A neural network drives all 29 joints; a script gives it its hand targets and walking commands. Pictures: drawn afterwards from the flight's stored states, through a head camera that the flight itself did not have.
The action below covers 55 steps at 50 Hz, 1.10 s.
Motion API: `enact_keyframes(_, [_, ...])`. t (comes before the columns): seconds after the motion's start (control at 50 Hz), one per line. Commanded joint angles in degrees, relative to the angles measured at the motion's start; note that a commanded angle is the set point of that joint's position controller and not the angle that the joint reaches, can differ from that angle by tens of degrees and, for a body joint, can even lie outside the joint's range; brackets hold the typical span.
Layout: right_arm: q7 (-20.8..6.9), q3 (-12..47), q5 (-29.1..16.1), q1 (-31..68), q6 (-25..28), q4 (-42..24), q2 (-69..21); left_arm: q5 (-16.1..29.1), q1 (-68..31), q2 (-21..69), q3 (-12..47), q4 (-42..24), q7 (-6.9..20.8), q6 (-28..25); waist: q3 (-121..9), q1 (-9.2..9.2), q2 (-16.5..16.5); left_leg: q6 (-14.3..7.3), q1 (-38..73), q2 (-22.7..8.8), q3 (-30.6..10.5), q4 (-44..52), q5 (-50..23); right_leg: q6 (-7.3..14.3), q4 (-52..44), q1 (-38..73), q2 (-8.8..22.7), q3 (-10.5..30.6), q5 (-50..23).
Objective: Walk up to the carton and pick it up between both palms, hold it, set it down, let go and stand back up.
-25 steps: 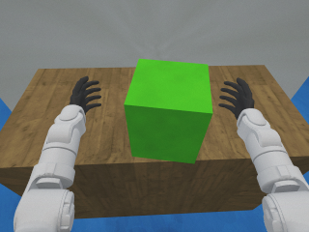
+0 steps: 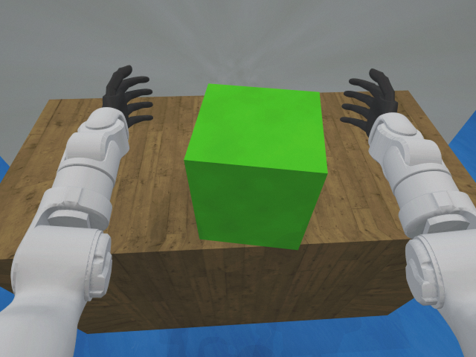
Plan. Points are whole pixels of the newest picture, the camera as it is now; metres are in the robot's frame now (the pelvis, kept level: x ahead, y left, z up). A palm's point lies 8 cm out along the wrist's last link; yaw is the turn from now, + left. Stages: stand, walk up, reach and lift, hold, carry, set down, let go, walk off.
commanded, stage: reach and lift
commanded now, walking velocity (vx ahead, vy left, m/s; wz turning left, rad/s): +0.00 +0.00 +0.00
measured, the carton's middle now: (255, 170) +0.48 +0.00 +0.03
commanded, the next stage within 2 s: none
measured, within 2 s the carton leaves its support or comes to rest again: neither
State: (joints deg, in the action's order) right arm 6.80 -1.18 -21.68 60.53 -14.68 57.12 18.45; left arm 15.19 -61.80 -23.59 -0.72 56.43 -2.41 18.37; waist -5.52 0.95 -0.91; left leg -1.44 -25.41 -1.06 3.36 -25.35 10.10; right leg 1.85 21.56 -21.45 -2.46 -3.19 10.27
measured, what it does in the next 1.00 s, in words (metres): stands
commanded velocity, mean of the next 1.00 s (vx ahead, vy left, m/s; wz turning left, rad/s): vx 0.00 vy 0.00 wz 0.00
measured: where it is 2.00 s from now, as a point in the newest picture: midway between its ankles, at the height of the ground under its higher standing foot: outside the picture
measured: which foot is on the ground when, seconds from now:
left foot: down 0.00-1.00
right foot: down 0.00-1.00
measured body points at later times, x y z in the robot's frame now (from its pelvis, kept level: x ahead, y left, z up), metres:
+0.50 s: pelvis +0.00 -0.01 -0.01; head +0.07 +0.02 +0.44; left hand +0.47 +0.23 +0.09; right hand +0.47 -0.17 +0.09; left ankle +0.02 +0.10 -0.74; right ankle +0.00 -0.10 -0.74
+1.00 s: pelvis -0.01 +0.00 -0.02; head +0.09 +0.02 +0.42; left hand +0.47 +0.20 +0.05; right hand +0.47 -0.16 +0.06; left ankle +0.02 +0.10 -0.74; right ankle +0.00 -0.10 -0.74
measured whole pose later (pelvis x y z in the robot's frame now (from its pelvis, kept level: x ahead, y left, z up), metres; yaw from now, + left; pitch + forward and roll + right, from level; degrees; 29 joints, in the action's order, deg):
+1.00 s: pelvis -0.01 +0.00 -0.02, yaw +1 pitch +23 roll -1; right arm 6.0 -4.4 -12.7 55.6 8.9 68.0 10.4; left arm 13.2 -61.0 -16.3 0.5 79.3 -0.7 -14.1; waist -12.9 1.4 -0.8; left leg -1.2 -45.3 -0.8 2.0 -32.5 10.7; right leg 2.2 30.8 -41.8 -1.8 -4.8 12.5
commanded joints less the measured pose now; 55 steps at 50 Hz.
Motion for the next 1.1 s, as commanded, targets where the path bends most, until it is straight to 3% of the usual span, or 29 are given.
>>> enact_keyframes(0.0, [-0.4,-0.7,0.0,29.7,2.4,-7.6,10.9,0.0,-30.6,-9.6,-1.7,-6.0,0.4,-3.9,-40.0,-0.55,3.0,2.8,22.6,0.4,-3.3,-1.5,-22.6,-4.1,0.9,9.1,0.3,1.3,-26.4])
enact_keyframes(0.14, [-0.5,-0.3,1.7,26.4,5.4,-6.6,8.6,-1.2,-28.3,-8.6,-2.0,-2.8,1.6,-9.2,-40.7,-0.81,2.7,3.1,21.6,0.4,-3.1,-1.7,-23.5,-4.0,1.1,9.3,0.4,0.8,-27.4])
enact_keyframes(0.36, [-0.3,-3.9,6.6,23.8,13.9,-6.2,6.4,-0.2,-29.2,-7.0,0.7,1.8,1.6,-20.5,-44.9,0.22,4.8,4.1,18.7,-0.1,-3.2,-4.3,-22.6,-3.2,3.0,4.0,1.0,0.1,-23.4])
enact_keyframes(0.54, [-0.5,-5.2,8.7,20.7,21.1,-1.4,5.3,-0.7,-27.6,-5.0,1.5,7.9,2.3,-28.7,-50.6,0.44,6.4,5.2,15.4,-0.4,-3.1,-7.7,-26.9,-3.1,6.5,1.2,1.7,-0.2,-27.7])
enact_keyframes(0.92, [-0.9,-3.8,9.0,22.3,25.8,1.1,0.3,-2.1,-29.1,-0.9,0.5,13.5,1.6,-35.0,-52.5,-0.37,3.4,4.1,5.4,-0.2,-1.9,-7.5,-18.6,-3.4,9.1,0.9,3.0,0.4,-22.2])
enact_keyframes(1.08, [0.2,-6.6,12.9,22.3,26.1,0.1,-2.7,-5.8,-29.5,2.1,-2.2,12.8,0.9,-34.8,-52.4,-0.30,3.3,4.5,7.1,-0.3,-1.5,-7.3,-19.7,-3.2,8.2,1.1,2.7,0.3,-21.9])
